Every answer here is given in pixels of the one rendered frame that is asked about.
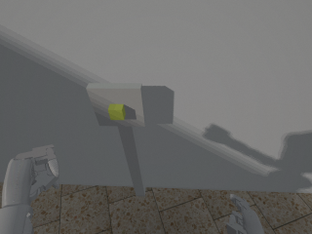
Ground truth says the left robot forearm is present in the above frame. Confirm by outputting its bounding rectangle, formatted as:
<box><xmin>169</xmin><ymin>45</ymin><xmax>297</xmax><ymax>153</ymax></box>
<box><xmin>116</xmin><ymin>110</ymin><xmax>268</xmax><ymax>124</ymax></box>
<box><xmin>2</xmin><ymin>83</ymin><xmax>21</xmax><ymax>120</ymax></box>
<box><xmin>0</xmin><ymin>204</ymin><xmax>34</xmax><ymax>234</ymax></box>

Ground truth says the button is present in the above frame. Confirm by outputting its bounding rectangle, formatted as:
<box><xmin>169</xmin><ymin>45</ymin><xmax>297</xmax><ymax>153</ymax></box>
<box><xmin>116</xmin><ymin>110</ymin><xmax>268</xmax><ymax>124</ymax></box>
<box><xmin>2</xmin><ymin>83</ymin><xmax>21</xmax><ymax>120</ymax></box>
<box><xmin>108</xmin><ymin>103</ymin><xmax>126</xmax><ymax>120</ymax></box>

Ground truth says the right robot hand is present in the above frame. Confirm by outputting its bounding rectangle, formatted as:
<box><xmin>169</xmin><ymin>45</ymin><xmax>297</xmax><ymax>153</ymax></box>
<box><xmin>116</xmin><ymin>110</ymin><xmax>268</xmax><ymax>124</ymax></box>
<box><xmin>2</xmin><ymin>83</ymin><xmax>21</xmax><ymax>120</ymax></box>
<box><xmin>226</xmin><ymin>194</ymin><xmax>264</xmax><ymax>234</ymax></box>

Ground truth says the left robot hand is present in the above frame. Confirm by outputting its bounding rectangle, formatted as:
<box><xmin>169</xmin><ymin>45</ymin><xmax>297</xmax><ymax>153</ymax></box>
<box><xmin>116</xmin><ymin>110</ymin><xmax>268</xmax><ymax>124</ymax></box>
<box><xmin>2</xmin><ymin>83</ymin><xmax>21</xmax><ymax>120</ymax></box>
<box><xmin>1</xmin><ymin>144</ymin><xmax>59</xmax><ymax>208</ymax></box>

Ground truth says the panel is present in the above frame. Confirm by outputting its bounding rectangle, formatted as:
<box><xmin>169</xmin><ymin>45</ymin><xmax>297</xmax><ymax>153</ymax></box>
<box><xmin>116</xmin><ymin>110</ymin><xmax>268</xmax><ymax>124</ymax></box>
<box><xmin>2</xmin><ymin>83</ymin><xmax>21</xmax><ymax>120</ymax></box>
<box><xmin>86</xmin><ymin>83</ymin><xmax>146</xmax><ymax>197</ymax></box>

